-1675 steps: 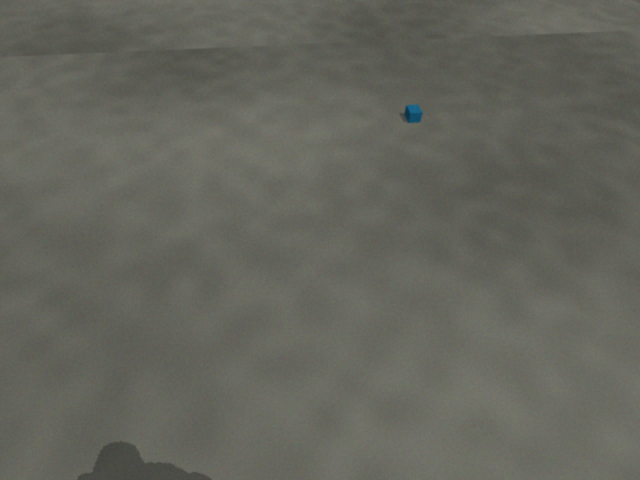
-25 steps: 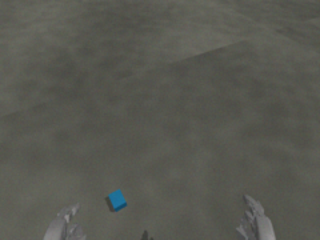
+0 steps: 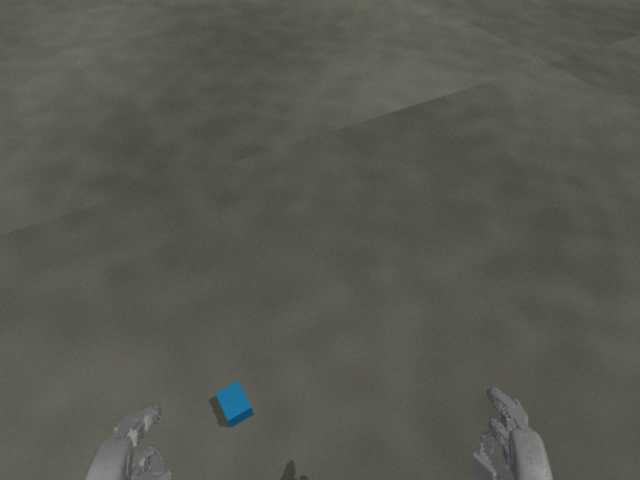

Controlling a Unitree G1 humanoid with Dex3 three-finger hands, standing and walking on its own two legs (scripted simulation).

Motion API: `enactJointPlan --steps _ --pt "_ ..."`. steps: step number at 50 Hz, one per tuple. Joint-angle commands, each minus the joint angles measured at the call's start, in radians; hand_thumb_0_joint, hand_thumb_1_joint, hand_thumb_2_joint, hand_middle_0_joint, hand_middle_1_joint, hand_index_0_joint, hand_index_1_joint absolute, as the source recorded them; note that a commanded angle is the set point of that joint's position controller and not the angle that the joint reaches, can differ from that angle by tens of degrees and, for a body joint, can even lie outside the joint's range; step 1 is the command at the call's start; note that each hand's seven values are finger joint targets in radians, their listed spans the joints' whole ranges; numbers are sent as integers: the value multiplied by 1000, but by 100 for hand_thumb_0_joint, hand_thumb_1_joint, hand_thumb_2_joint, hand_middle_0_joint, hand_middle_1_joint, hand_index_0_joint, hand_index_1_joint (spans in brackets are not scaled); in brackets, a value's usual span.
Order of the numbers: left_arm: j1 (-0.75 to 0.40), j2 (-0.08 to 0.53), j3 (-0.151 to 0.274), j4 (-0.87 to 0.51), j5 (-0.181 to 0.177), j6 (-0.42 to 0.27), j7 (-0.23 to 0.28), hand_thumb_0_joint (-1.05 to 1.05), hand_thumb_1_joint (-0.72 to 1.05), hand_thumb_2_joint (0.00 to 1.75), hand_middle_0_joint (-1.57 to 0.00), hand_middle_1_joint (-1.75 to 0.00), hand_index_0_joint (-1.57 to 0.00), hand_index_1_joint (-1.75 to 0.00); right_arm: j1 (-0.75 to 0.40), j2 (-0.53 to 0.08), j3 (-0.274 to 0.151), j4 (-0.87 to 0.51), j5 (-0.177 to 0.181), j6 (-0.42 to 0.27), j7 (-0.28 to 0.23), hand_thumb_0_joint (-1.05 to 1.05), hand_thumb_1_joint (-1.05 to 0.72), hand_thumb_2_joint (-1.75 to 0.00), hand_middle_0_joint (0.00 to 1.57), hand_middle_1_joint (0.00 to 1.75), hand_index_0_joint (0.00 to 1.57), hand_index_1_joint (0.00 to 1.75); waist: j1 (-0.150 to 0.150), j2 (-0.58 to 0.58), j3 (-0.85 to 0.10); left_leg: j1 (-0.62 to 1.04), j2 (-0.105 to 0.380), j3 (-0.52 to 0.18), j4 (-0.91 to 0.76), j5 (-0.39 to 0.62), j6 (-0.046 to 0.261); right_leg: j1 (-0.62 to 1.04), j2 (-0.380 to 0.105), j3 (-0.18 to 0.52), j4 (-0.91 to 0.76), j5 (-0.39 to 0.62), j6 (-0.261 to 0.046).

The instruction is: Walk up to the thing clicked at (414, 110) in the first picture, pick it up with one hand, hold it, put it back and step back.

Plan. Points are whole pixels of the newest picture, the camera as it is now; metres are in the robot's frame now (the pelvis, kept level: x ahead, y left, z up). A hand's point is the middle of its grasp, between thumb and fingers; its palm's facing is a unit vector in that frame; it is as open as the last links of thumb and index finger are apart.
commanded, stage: home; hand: left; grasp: from above
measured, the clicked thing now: (234, 403) +0.46 +0.22 -0.68
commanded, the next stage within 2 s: stand in 0.02 s
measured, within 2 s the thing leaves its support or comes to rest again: neither
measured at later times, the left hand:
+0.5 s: hand out of the picture +0.07 +0.24 -0.11, palm faces +0.03 -0.94 -0.34, open 7.4 cm
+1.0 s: hand out of the picture +0.01 +0.24 -0.10, palm faces +0.03 -0.94 -0.35, open 7.4 cm
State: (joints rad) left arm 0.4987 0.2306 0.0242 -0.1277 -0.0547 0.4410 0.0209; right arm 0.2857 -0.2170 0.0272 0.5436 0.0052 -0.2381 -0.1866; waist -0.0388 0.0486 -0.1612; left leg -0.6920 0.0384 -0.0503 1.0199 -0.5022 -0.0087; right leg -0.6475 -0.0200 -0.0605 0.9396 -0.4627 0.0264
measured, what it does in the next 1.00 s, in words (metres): rises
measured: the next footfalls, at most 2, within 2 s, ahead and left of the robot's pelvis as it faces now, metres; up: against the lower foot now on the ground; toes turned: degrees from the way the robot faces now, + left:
none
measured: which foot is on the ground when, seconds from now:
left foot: down 0.00-1.00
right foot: down 0.00-1.00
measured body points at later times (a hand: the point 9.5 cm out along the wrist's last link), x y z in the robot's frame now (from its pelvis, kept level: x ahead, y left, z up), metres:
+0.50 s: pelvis -0.01 +0.01 +0.04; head +0.00 +0.01 +0.49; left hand +0.07 +0.29 -0.09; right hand +0.08 -0.28 -0.08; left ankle +0.00 +0.12 -0.68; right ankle +0.00 -0.14 -0.68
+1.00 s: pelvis -0.03 +0.00 +0.06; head -0.04 -0.01 +0.51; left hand +0.01 +0.29 -0.07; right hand +0.04 -0.28 -0.08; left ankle +0.00 +0.12 -0.68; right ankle +0.00 -0.14 -0.68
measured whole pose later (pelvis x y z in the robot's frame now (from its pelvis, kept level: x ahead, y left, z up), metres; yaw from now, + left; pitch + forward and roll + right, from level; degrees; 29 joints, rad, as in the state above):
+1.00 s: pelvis -0.03 +0.00 +0.06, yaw +1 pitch -5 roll +0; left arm 0.20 0.30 0.03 1.11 0.03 0.00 0.02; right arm 0.16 -0.30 -0.04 1.09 -0.03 0.01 -0.01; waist 0.02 0.02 0.06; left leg -0.14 -0.01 -0.01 0.41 -0.19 0.00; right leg -0.13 -0.06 -0.04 0.41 -0.18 0.04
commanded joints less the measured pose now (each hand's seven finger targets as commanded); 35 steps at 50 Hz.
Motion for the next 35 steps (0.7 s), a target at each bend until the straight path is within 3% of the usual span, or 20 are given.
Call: enactJointPlan --steps 1,5,6,7,8,9,10,11,14,19,22,26,28,31,35 --pt "-4 101 68 -181 7 -41 7 0 90 90 -20 -30 -20 -30 -61 -126 -52 -156 0 -57 -9 0 -90 -90 20 30 20 30 1 8 -81 93 -29 0 -177 256 15 65 37 -16 -136 206 -26" --pt "-12 103 68 -186 7 -39 9 0 90 90 -20 -30 -20 -30 -63 -129 -54 -159 2 -57 -10 0 -90 -90 20 30 20 30 0 -6 -69 82 -28 0 -185 219 18 54 37 -18 -142 174 -25" --pt "-296 182 71 165 116 -251 45 0 90 90 -20 -30 -20 -30 -138 -246 -96 79 -129 57 50 0 -90 -90 20 30 20 30 73 -62 167 103 4 -36 -261 370 61 228 -48 62 -190 158 -61" --pt "-215 198 88 326 128 -315 40 0 90 90 -20 -30 -20 -30 -129 -249 -107 90 -127 96 82 0 -90 -90 20 30 20 30 71 -93 78 150 0 -13 -264 364 75 259 -59 111 -201 142 -93" --pt "-205 209 86 370 135 -348 35 0 90 90 -20 -30 -20 -30 -128 -252 -106 86 -128 114 100 0 -90 -90 20 30 20 30 63 -114 68 193 -4 -13 -263 351 79 242 -64 135 -217 145 -104" --pt "-225 214 76 398 131 -367 26 0 90 90 -20 -30 -20 -30 -114 -252 -106 84 -126 127 114 0 -90 -90 20 30 20 30 45 -75 80 207 -4 -30 -285 331 75 215 -47 121 -216 154 -98" --pt "-232 214 71 437 127 -384 22 0 90 90 -20 -30 -20 -30 -118 -243 -103 99 -105 133 129 0 -90 -90 20 30 20 30 59 -27 54 244 -6 -42 -308 314 75 261 -55 112 -207 171 -91" --pt "-251 212 66 477 122 -394 16 0 90 90 -20 -30 -20 -30 -113 -222 -101 120 -75 137 147 0 -90 -90 20 30 20 30 64 -25 43 267 -9 -33 -329 294 73 285 -61 107 -212 175 -80" --pt "-268 210 73 592 107 -408 16 0 90 90 -20 -30 -20 -30 -143 -221 -114 154 -55 152 168 0 -90 -90 20 30 20 30 72 -83 26 310 -17 -16 -318 309 62 302 -83 127 -285 203 -71" --pt "-318 213 69 752 103 -446 20 0 90 90 -20 -30 -20 -30 -131 -225 -121 239 -62 177 172 0 -90 -90 20 30 20 30 51 -65 49 406 0 -29 -384 338 67 328 -90 122 -343 260 -54" --pt "-313 202 63 834 95 -452 22 0 90 90 -20 -30 -20 -30 -136 -233 -118 278 -59 189 166 0 -90 -90 20 30 20 30 62 -19 109 383 27 -76 -469 336 75 369 -70 86 -358 271 -44" --pt "-295 215 60 933 93 -455 23 0 90 90 -20 -30 -20 -30 -136 -242 -116 331 -52 196 159 0 -90 -90 20 30 20 30 64 -17 130 442 37 -80 -524 381 65 411 -77 87 -421 300 -47" --pt "-309 217 58 969 90 -453 23 0 90 90 -20 -30 -20 -30 -130 -255 -114 355 -49 200 157 0 -90 -90 20 30 20 30 56 3 156 432 49 -97 -592 333 62 439 -71 82 -449 271 -41" --pt "-306 226 55 1024 88 -454 22 0 90 90 -20 -30 -20 -30 -146 -256 -112 385 -43 205 154 0 -90 -90 20 30 20 30 60 -17 168 473 51 -91 -617 352 54 466 -82 86 -495 285 -43" --pt "-305 228 49 1085 87 -454 22 0 90 90 -20 -30 -20 -30 -146 -264 -110 425 -39 210 154 0 -90 -90 20 30 20 30 57 -10 198 479 53 -95 -682 268 47 495 -81 81 -544 260 -32"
